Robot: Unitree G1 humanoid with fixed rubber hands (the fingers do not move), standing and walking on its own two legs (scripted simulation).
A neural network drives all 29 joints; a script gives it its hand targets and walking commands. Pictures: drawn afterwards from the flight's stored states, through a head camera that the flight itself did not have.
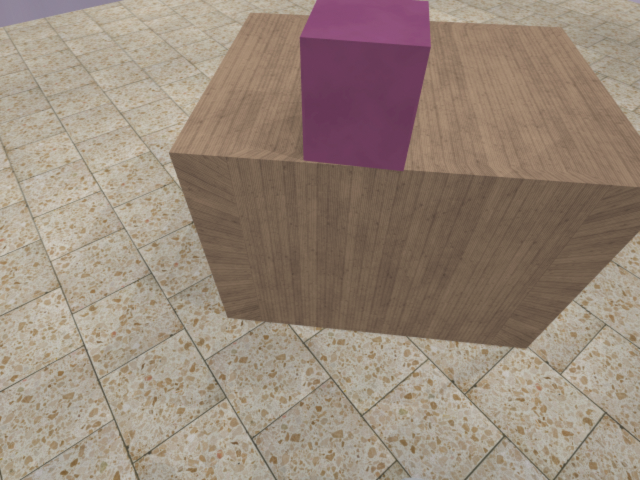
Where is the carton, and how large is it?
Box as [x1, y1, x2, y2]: [300, 0, 430, 170]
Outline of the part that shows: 317,0 300,35 304,160 403,170 430,48 428,1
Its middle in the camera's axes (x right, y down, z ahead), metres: +0.09 -0.31 +0.78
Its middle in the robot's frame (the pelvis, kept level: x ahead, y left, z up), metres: +0.82 -0.06 +0.08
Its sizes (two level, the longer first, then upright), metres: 0.210 0.200 0.250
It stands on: a pedestal, 0.73 m high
